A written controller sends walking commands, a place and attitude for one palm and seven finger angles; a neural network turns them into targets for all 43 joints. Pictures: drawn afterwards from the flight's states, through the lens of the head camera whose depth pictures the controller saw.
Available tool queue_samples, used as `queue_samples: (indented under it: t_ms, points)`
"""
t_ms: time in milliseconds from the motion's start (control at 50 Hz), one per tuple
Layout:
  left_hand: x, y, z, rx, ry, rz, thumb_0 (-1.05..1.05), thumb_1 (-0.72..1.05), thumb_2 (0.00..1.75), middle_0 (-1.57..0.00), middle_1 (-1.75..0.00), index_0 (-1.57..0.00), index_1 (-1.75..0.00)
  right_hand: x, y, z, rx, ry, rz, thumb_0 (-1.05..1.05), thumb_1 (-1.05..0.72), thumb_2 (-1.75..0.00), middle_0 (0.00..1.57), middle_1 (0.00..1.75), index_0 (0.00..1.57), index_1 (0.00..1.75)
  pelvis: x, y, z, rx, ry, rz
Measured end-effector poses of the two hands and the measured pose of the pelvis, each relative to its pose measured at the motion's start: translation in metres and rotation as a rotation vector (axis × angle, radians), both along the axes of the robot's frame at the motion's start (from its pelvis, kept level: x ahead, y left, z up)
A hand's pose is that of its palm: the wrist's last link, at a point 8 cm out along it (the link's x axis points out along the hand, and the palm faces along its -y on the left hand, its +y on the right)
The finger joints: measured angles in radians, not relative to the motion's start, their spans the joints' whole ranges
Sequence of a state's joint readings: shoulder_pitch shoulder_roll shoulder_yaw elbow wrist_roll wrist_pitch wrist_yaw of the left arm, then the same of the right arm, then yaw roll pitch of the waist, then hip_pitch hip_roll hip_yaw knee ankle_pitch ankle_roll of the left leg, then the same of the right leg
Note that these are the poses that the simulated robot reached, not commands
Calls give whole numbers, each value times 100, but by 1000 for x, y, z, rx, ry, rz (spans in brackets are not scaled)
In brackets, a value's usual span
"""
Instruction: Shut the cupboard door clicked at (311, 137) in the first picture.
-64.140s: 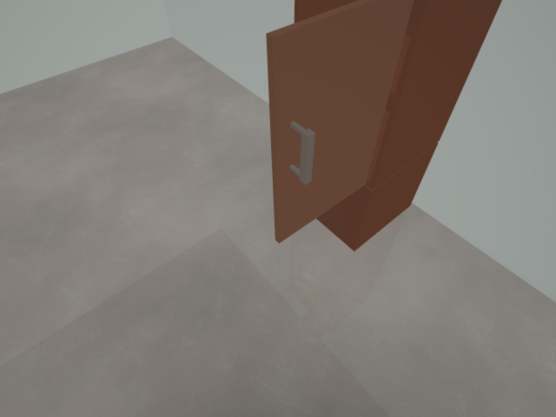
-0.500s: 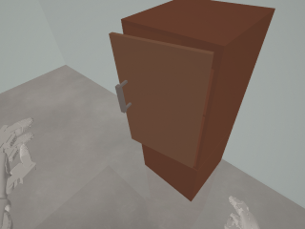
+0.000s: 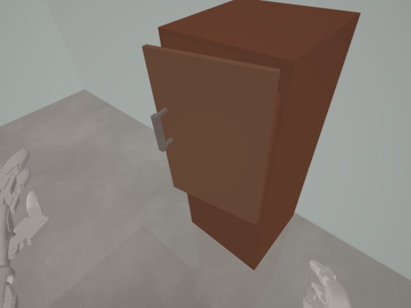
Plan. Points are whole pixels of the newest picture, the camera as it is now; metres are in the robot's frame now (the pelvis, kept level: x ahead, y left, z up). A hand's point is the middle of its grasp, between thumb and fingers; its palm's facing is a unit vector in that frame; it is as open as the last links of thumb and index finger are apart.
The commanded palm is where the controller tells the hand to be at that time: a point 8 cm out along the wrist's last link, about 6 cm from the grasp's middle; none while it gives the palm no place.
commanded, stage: step back with the hand held close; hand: left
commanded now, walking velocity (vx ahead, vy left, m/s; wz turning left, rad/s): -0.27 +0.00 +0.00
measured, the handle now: (163, 130) +0.63 +0.22 -0.01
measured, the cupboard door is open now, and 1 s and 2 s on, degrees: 10 10 10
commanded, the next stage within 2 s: stop stepping back and stand still in 1.32 s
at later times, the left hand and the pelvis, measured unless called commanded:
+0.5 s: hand (7, 250) +0.14 +0.30 +0.16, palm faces +0.42 -0.77 -0.49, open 7.4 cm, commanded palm +0.08 +0.33 +0.17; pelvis -0.06 +0.03 -0.01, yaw +0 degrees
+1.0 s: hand out of the picture +0.07 +0.30 +0.16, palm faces +0.48 -0.74 -0.47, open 7.4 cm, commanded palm +0.00 +0.34 +0.17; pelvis -0.12 +0.03 -0.02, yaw +4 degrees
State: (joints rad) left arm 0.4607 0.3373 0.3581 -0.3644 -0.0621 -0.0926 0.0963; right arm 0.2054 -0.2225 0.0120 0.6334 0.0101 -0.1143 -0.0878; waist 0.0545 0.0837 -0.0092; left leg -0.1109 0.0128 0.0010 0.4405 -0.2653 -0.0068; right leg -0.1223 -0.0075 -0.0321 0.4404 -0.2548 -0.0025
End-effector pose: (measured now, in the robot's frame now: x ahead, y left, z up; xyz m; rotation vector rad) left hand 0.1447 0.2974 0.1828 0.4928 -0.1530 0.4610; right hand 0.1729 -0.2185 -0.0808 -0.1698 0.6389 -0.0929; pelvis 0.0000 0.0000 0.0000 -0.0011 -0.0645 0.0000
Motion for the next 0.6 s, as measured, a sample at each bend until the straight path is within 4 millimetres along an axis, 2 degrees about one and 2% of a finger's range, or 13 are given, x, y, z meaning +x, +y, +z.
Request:
queue_samples:
  t_ms: [180, 320, 460, 600]
  points:
    - [-2, 16, -5, 52, 26, -30, 1, 89, 90, -21, -30, -21, -31, -19, -8, -7, -43, 92, -67, 1, -90, -89, 20, 30, 20, 30, -9, 16, -3, -10, 62, 9]
    - [-11, 29, -1, 91, 30, -59, 1, 89, 90, -21, -30, -21, -31, -40, -2, -2, -65, 109, -105, 1, -90, -89, 20, 30, 20, 30, -27, 27, -5, -1, 66, -8]
    - [-34, 34, -5, 96, -9, -67, 1, 89, 90, -21, -30, -21, -31, -64, 7, 1, -65, 89, -99, 1, -90, -89, 20, 30, 20, 30, -51, 30, -9, -9, 70, -7]
    - [-62, 37, -11, 96, -60, -48, 1, 89, 90, -21, -30, -21, -31, -91, 8, -2, -95, 91, -76, 1, -90, -89, 20, 30, 20, 30, -71, 29, -14, -24, 67, 8]
